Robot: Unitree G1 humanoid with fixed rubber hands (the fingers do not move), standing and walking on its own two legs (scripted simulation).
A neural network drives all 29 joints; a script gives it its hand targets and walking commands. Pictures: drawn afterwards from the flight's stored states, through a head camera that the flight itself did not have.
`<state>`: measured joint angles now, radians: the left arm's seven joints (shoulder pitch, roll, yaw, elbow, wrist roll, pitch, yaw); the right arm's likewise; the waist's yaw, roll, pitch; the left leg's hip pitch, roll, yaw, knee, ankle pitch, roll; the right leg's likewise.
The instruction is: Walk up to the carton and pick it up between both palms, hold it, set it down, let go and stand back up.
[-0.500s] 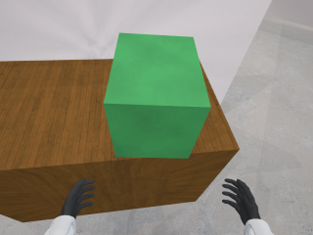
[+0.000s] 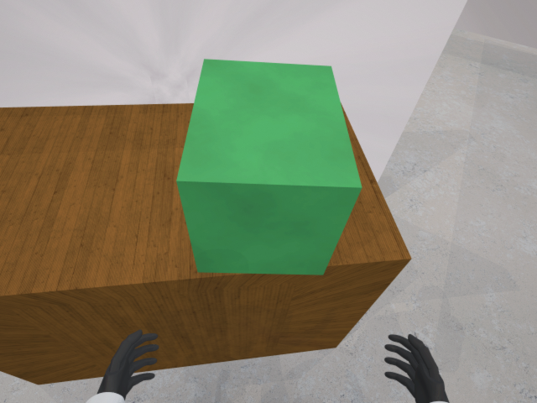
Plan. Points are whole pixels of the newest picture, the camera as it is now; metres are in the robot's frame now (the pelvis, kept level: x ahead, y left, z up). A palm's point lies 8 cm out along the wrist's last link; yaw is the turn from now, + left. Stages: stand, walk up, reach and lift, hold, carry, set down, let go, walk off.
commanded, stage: set down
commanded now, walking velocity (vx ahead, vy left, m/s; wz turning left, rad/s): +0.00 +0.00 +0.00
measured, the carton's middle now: (264, 168) +0.52 +0.01 +0.03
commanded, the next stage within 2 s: let go in 0.08 s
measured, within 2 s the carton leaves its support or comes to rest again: neither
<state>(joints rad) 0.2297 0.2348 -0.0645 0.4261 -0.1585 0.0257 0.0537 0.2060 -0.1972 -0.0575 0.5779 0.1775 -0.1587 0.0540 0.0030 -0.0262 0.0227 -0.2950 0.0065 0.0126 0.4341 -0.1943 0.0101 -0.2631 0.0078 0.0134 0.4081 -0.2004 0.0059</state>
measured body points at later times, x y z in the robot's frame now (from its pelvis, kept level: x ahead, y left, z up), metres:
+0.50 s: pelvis +0.00 +0.00 +0.00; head +0.04 +0.01 +0.45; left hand +0.16 +0.22 -0.10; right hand +0.15 -0.24 -0.09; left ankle +0.02 +0.11 -0.74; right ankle +0.01 -0.12 -0.74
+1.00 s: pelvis +0.00 +0.00 +0.00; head +0.01 +0.01 +0.45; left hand +0.09 +0.26 -0.14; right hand +0.11 -0.25 -0.12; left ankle +0.02 +0.11 -0.74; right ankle +0.01 -0.12 -0.74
